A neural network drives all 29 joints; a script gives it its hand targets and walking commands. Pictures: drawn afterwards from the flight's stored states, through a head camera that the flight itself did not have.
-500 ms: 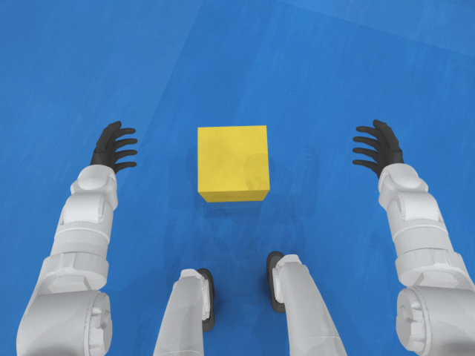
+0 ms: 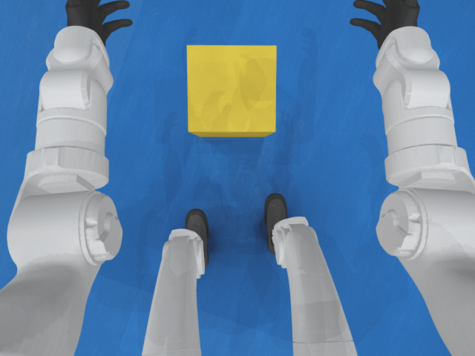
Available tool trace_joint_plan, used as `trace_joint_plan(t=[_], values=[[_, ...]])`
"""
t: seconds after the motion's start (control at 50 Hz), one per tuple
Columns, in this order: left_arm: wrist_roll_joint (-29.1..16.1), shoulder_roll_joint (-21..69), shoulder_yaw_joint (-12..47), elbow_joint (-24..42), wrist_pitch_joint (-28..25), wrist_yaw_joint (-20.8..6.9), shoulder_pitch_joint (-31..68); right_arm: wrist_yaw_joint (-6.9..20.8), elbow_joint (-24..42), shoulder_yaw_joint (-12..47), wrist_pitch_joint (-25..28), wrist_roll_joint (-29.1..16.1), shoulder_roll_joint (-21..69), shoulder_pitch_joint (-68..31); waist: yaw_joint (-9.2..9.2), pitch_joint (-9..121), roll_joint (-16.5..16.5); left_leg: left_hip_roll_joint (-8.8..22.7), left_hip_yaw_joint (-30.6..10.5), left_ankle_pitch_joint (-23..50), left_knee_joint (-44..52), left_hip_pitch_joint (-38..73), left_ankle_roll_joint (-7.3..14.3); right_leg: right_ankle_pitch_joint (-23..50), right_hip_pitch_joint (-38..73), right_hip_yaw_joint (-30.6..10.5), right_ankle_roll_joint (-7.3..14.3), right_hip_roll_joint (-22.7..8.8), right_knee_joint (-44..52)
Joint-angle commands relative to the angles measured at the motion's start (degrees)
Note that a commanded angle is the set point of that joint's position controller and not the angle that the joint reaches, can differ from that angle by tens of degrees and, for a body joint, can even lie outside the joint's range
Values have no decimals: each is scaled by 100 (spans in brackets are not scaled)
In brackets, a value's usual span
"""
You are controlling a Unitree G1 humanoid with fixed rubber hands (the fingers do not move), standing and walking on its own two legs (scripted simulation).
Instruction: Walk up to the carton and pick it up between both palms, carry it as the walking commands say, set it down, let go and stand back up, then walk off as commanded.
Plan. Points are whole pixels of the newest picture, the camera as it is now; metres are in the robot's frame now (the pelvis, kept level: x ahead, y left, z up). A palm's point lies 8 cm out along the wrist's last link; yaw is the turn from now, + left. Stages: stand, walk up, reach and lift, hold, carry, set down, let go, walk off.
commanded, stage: reach and lift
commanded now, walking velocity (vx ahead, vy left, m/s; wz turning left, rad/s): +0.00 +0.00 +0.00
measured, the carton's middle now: (232, 98) +0.53 -0.01 -0.54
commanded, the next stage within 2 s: none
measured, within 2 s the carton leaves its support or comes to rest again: neither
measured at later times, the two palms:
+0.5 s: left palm (131, 55) +0.56 +0.15 -0.21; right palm (353, 56) +0.53 -0.22 -0.21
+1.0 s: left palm (160, 73) +0.56 +0.14 -0.34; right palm (325, 77) +0.53 -0.22 -0.35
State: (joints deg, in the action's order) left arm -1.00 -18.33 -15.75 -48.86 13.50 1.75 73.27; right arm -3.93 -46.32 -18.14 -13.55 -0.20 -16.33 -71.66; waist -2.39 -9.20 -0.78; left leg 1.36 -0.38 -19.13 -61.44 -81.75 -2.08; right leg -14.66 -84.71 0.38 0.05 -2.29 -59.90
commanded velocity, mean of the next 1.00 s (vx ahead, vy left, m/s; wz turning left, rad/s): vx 0.00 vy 0.00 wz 0.00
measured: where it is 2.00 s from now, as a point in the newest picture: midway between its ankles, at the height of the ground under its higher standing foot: (238, 242)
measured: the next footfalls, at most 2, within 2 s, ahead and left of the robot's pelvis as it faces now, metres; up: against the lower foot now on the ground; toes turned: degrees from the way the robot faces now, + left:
none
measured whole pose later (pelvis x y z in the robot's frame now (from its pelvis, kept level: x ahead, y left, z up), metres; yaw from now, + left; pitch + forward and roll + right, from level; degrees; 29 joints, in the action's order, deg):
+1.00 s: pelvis -0.05 +0.00 -0.21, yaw +1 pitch +32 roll +2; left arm -10.4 -23.9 -5.4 -63.5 12.8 8.1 97.3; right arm -7.2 -61.1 -7.9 -12.5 -10.9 -24.0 -94.8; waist -3.8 -30.0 -1.6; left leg -0.2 -1.5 -33.8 -112.9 -110.7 -2.7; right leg -27.7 -114.7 -3.4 -1.8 -0.7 -110.7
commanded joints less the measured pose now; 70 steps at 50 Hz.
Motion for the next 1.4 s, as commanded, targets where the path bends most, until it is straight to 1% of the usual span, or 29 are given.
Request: trace_joint_plan(t=[0.0,0.08,0.16,0.18,0.2,0.28,0.34,0.36,0.4,0.44,0.52,0.56,0.58,0.62,0.68,0.72,0.74,0.76,0.8,0.82,0.88,0.9,0.96,1.08,1.2,1.28,1.32,1.36,1.38], values=[[105,-826,-100,869,-179,-75,1524,100,598,-78,128,2,-477,-1310,-42,8359,-81,-701,376,1858,559,2223,107,3248,5604,-57,-183,554,60],[56,-819,-151,1235,-271,-49,1781,90,1200,-268,305,149,-786,-1645,-118,9299,127,-722,383,2441,303,2168,32,4281,6364,-110,-145,564,-158],[113,-513,-70,948,-195,-16,1660,248,821,-353,319,156,-635,-1428,-54,8475,-107,-657,198,2698,378,3173,-3,3519,5062,218,-128,643,-118],[30,-329,99,1228,-279,8,1580,280,1194,-566,477,137,-932,-1489,-390,9179,-298,-612,120,3343,263,3735,-54,4083,4926,330,-82,690,-219],[55,-367,25,1058,-292,52,1596,291,987,-318,492,6,-702,-1532,-55,8956,-228,-646,21,3501,13,3608,-15,4080,4446,278,-110,683,-381],[-71,-658,72,1158,-159,255,2537,278,860,-356,365,77,-1186,-2312,-325,9114,79,-642,209,1972,-385,2881,-86,3000,4777,249,-144,614,-842],[28,-808,70,1141,-246,364,2826,233,790,-304,401,-207,-1080,-2626,-7,9177,-170,-706,348,2242,-1022,2584,-63,3194,4353,161,-166,665,-1375],[-202,-522,272,897,-220,357,2705,211,614,-213,401,-238,-1048,-2589,-314,9317,-13,-685,283,1953,-1083,2507,-69,2998,4509,252,-131,674,-1428],[-244,-700,326,384,-147,382,2624,188,-283,-238,247,-114,-1107,-2244,-347,8622,-26,-663,261,1506,-1234,2071,-94,2316,3670,267,-140,642,-1625],[-352,-968,350,1266,-136,468,3293,48,919,-185,315,-333,-1476,-2999,-383,10052,-115,-700,356,1869,-1752,2798,-66,2567,4046,283,-164,682,-1936],[-528,-1310,666,666,67,647,3800,-36,-39,32,101,-468,-1675,-3464,-198,9076,-288,-596,322,880,-2010,2330,-37,1037,2562,441,-104,668,-2325],[-770,-1031,852,502,135,659,3630,-105,-139,77,94,-540,-1656,-3378,-469,9264,-253,-598,334,859,-2268,2279,-43,1009,2672,497,-91,639,-2488],[-660,-1201,720,475,93,666,3638,-122,6,478,88,-835,-1362,-3507,-12,9168,-312,-615,503,812,-2392,1884,5,1029,2783,337,-107,610,-2527],[-788,-1108,830,-570,123,629,3486,-99,-764,453,108,-653,-1488,-3569,-296,8145,57,-615,438,60,-2479,1023,39,373,2113,512,-98,602,-2818],[-1044,-1408,994,1147,-49,728,4609,-308,1099,436,258,-801,-1955,-4437,-373,10475,-68,-701,554,881,-3169,1692,46,1408,3241,405,-54,565,-3298],[-1000,-1473,993,-897,93,695,4133,-281,-1279,787,-1,-888,-1521,-3930,-237,7881,25,-608,531,-343,-3132,407,124,31,1747,454,-61,567,-3382],[-1058,-1386,976,-381,118,618,4167,-281,-682,480,-1,-729,-1687,-3929,-600,7898,38,-628,522,-314,-3160,547,96,92,1908,444,-46,529,-3242],[-1176,-1369,1154,-69,9,637,4346,-299,-30,689,111,-942,-1514,-4335,-392,8436,73,-634,549,-69,-3312,545,134,484,2348,350,-78,493,-3430],[-1132,-1390,1141,-660,-30,636,4319,-315,-750,893,131,-952,-1483,-4222,-440,8192,168,-606,515,-318,-3529,121,145,270,2006,462,-86,505,-3747],[-993,-1410,1016,-722,-43,635,4222,-274,-841,918,120,-997,-1526,-4139,-163,7825,-1,-583,540,-119,-3671,3,115,437,1776,338,-70,477,-3845],[-954,-1527,1022,-18,-244,690,4599,-378,-249,670,327,-930,-1685,-4351,-285,8825,-148,-640,529,314,-3963,518,103,815,2125,426,-82,514,-4215],[-968,-1686,854,-1122,-202,699,4349,-390,-1019,891,211,-893,-1512,-4235,-126,7876,123,-600,584,-120,-4057,34,148,262,1631,393,-114,428,-4172],[-992,-1425,1015,-974,-244,582,4213,-281,-906,1292,275,-1293,-1140,-4187,105,7669,182,-528,696,-290,-4229,-607,124,479,2032,250,-209,409,-4338],[-1183,-1454,1002,-799,-448,550,4321,-425,-788,995,522,-999,-1609,-4255,-361,7224,232,-530,586,-7,-4741,-918,60,908,1660,323,-143,448,-4862],[-1063,-1481,1127,-965,-609,557,4116,-318,-1059,1055,666,-1272,-1310,-4250,24,6853,-18,-470,531,206,-5036,-1266,0,1191,1354,198,-194,369,-5317],[-1268,-1450,1302,-650,-760,534,4343,-331,-1177,1049,809,-1269,-1467,-4180,-180,6849,77,-453,482,296,-5284,-1549,-30,1329,1193,222,-156,358,-5624],[-1310,-1245,1304,-1581,-695,513,4070,-292,-1821,1130,805,-1301,-1441,-4045,-266,6103,82,-404,465,161,-5455,-1894,-59,1120,775,208,-186,330,-5723],[-1332,-1383,1481,-642,-789,531,4399,-305,-953,994,961,-1258,-1728,-4360,-328,6710,-103,-410,452,546,-5567,-1477,-106,1472,971,187,-152,316,-5827],[-1342,-1361,1443,-1148,-829,539,4258,-251,-1555,1331,918,-1456,-1443,-4165,-109,6354,52,-390,528,378,-5631,-1451,-46,1012,592,262,-196,292,-5800]])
